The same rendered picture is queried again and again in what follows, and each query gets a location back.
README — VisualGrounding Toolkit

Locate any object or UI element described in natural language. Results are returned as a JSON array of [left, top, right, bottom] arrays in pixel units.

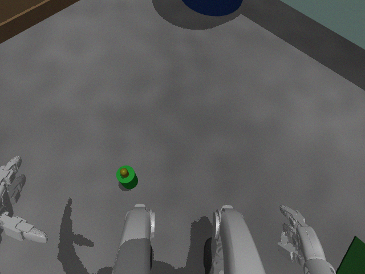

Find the right robot arm
[[303, 259, 336, 274]]

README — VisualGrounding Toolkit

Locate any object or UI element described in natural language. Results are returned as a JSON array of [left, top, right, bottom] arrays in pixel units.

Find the right robot hand
[[278, 205, 326, 267]]

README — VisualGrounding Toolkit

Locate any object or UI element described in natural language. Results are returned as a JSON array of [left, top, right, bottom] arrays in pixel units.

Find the bottle
[[116, 166, 138, 189]]

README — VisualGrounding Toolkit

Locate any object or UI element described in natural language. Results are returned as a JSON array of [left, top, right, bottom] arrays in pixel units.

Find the left robot hand
[[0, 156, 48, 243]]

